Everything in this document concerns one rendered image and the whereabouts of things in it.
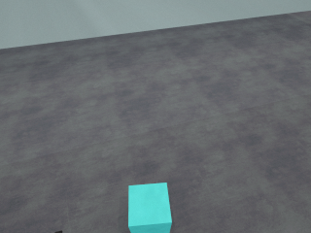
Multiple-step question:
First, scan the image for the carton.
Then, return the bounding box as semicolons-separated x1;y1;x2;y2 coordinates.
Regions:
128;183;172;233

